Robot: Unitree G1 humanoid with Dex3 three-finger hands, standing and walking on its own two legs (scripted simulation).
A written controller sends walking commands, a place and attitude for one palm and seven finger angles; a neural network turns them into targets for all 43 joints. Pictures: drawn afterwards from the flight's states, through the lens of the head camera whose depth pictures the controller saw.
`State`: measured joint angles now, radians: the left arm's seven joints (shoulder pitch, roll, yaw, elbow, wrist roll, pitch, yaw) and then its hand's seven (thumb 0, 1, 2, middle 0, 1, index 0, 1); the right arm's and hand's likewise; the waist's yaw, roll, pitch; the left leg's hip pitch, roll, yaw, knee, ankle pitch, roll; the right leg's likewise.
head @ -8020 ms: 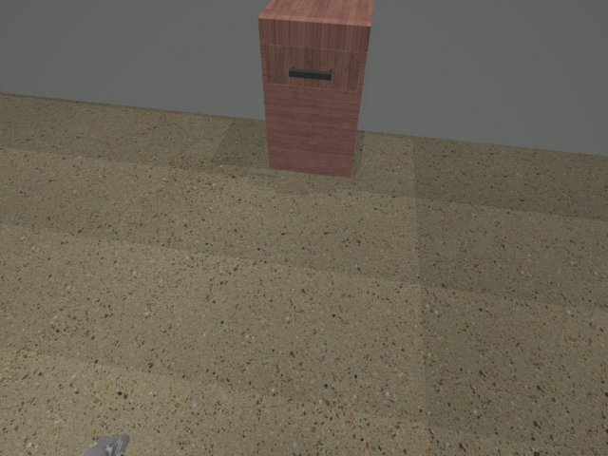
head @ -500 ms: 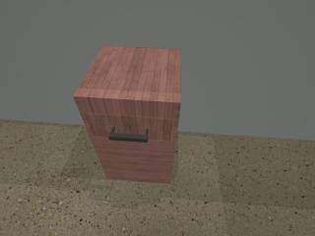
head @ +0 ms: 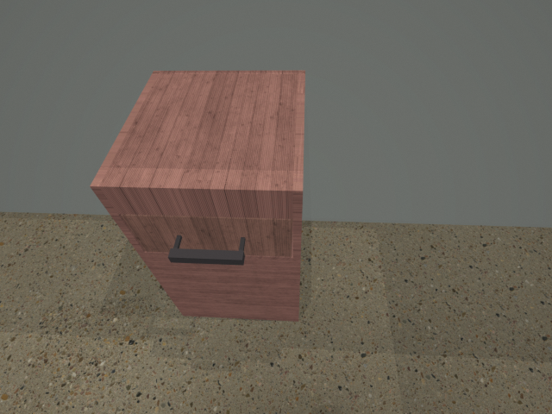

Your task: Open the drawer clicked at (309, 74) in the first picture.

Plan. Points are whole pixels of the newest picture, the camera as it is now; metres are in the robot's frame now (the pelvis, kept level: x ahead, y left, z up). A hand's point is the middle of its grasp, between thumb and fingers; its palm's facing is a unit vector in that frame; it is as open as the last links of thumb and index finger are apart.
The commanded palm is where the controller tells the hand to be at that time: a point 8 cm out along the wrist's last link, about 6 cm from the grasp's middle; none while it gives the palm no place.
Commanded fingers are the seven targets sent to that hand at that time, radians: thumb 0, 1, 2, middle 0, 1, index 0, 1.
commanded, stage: come to a stop and stand still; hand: left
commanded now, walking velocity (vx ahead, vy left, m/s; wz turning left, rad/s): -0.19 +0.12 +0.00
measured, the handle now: (208, 248) +0.49 +0.20 -0.21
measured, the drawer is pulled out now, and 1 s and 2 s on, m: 0.00 0.00 0.00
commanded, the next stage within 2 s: look again from close up in 1.02 s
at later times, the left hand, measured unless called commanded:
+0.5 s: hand out of the picture -0.03 +0.24 -0.17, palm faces +0.02 -0.98 -0.20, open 7.3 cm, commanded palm none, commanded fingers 0.00 0.90 0.90 -0.20 -0.30 -0.20 -0.30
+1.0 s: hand out of the picture -0.11 +0.20 -0.17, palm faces +0.02 -0.99 -0.15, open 7.3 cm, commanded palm none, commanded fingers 0.00 0.90 0.90 -0.20 -0.30 -0.20 -0.30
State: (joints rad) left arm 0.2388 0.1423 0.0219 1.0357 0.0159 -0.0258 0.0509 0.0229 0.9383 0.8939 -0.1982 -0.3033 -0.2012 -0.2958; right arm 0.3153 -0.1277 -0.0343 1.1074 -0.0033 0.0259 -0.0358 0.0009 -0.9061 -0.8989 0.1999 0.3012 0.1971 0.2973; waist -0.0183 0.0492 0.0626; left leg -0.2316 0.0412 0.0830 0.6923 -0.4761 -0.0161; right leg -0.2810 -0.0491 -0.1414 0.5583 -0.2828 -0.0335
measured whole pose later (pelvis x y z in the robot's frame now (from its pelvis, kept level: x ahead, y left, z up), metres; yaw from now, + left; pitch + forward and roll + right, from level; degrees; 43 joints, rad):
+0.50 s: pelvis -0.05 +0.06 +0.01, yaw -1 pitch +0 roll +1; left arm 0.26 0.15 0.03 1.05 0.02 0.04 0.03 0.00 0.92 0.89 -0.20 -0.30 -0.20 -0.30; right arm 0.20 -0.16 -0.03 1.01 -0.02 0.02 -0.03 0.00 -0.93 -0.90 0.20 0.30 0.20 0.30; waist 0.01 -0.01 0.04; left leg -0.23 -0.06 0.14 0.40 -0.18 0.10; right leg -0.21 -0.05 -0.03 0.65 -0.41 0.02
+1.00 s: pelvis -0.07 +0.06 +0.01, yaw -1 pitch -1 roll +0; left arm 0.37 0.08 -0.01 1.13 0.01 0.00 0.04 0.00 0.91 0.89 -0.20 -0.30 -0.20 -0.30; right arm 0.35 -0.13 -0.01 1.16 -0.02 0.03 -0.02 0.00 -0.91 -0.90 0.20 0.30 0.20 0.30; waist -0.02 0.00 0.02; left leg -0.23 -0.04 0.13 0.36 -0.13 0.07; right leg -0.11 -0.02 -0.05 0.41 -0.29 0.00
